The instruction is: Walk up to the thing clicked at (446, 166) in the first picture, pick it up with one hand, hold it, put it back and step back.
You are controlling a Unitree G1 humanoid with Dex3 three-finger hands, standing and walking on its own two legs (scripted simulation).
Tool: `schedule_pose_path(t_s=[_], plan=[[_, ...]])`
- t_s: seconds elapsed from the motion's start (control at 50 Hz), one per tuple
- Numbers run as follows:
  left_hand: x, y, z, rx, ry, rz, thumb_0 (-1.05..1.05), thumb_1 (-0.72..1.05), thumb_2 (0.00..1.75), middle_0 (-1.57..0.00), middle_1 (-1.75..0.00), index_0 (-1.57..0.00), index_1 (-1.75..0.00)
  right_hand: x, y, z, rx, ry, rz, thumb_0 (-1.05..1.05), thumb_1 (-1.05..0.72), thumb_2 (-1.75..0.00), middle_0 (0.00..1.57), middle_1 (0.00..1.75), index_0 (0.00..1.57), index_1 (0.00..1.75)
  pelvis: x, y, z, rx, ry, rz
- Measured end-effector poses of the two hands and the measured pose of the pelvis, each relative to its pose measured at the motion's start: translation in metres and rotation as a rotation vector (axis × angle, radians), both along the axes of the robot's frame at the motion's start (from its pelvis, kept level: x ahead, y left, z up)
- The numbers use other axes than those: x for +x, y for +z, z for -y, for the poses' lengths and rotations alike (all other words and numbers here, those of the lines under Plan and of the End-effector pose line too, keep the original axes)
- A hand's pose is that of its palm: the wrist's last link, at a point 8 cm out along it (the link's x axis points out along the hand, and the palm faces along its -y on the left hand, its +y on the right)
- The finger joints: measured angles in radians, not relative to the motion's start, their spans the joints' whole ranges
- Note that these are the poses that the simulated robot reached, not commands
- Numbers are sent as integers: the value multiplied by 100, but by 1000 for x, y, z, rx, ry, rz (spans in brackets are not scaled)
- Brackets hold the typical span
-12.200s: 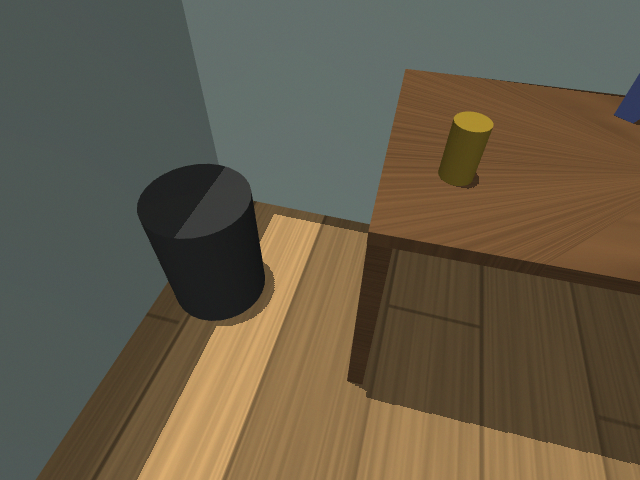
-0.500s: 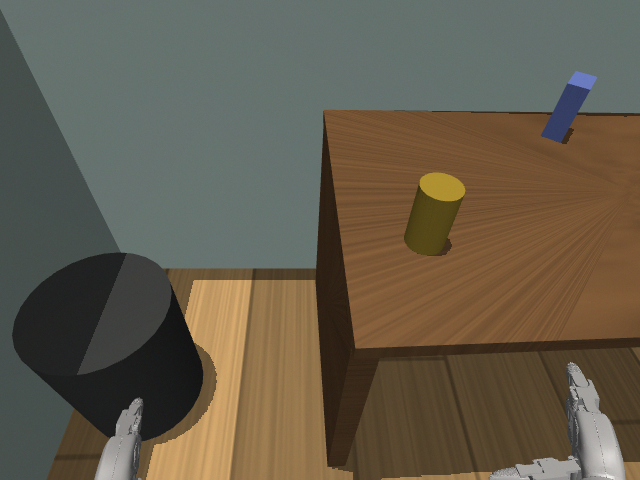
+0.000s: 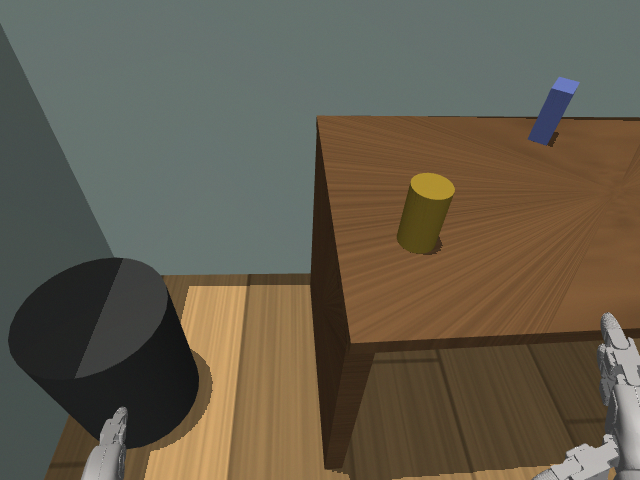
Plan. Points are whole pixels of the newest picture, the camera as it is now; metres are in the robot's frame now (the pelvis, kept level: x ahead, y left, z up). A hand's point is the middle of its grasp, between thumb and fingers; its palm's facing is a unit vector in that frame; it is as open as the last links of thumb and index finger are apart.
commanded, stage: rise first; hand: right
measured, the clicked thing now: (423, 214) +0.55 -0.19 +0.02
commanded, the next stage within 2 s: go down in 0.66 s
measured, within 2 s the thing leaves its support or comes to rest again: neither
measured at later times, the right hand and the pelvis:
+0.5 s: hand (588, 412) +0.17 -0.25 +0.10, palm faces +0.33 +0.86 -0.40, open 17.7 cm; pelvis -0.02 +0.00 +0.00, yaw +0 degrees
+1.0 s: hand (603, 402) +0.18 -0.26 +0.11, palm faces +0.37 +0.85 -0.37, open 17.6 cm; pelvis -0.02 +0.00 +0.00, yaw -1 degrees
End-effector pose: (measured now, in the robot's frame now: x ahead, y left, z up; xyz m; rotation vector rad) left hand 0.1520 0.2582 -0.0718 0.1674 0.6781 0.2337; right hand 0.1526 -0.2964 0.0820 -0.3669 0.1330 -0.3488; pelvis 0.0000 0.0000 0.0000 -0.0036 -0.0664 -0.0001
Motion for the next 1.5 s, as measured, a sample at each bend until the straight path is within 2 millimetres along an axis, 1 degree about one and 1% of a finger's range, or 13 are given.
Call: schedule_pose_path(t_s=[0.14,0.36,0.5,0.74,0.86,0.94,1.04,1.1,1.2,1.26,1.38,1.44,1.5], plan=[[-10,-4,4,-15,-9,-6,-1,-55,5,-6,-4,-4,-6,-13,13,0,-23,6,46,-1,60,-3,4,6,5,6,-7,0,1,0,-3,8],[-19,-4,4,-17,-3,14,-1,-56,5,-6,-4,-4,-6,-12,31,-3,-67,42,128,-1,60,-3,5,6,5,6,-17,0,1,-2,-1,19],[-28,-8,-1,-21,10,-8,-1,-56,6,-6,-4,-4,-6,-16,36,-3,-81,47,151,-1,60,-3,5,6,5,6,-21,0,0,-1,1,23],[-22,-9,2,-28,1,1,-1,-56,7,-6,-5,-4,-6,-20,48,-3,-112,53,189,-1,59,-4,5,6,5,6,-21,0,-1,-1,-2,21],[-23,-13,3,-28,-5,-21,-1,-55,6,-6,-5,-4,-6,-25,49,-6,-116,60,207,-1,58,-4,5,6,5,6,-19,-1,0,0,-2,13],[-17,-9,4,-17,-7,-7,-1,-55,6,-6,-4,-4,-6,-22,48,-4,-113,61,239,-1,58,-3,5,5,5,6,-18,-2,-1,0,-6,12],[-8,1,-5,18,14,38,-1,-54,5,-6,-4,-4,-6,-9,49,10,-86,42,272,-1,59,-2,5,5,5,6,-17,-3,-1,1,-9,13],[-8,0,-5,26,12,28,-1,-54,4,-5,-4,-4,-5,4,50,17,-52,56,283,-1,60,-2,5,5,5,6,-18,-3,-1,2,-10,8],[-11,-10,11,1,1,-8,-1,-54,4,-5,-4,-4,-5,38,47,21,33,124,247,-1,60,-1,5,5,5,5,-18,-3,0,3,-12,-8],[-11,-9,14,1,15,5,-1,-54,4,-5,-4,-4,-5,62,47,30,90,154,217,-1,60,-1,5,5,5,5,-18,-3,0,2,-12,-16],[-15,-5,6,40,43,21,-1,-54,4,-5,-4,-4,-5,103,56,55,231,178,237,-1,59,-1,5,5,5,5,-13,-3,1,2,-7,-42],[-21,-11,3,57,48,-25,-1,-54,4,-5,-4,-4,-5,116,53,63,280,209,199,-1,59,-1,5,5,5,5,-10,-4,3,3,-1,-60],[-25,-17,1,68,50,-64,-1,-54,4,-5,-4,-4,-5,125,46,65,312,241,146,-1,60,-1,5,5,5,5,-8,-5,5,5,3,-76]])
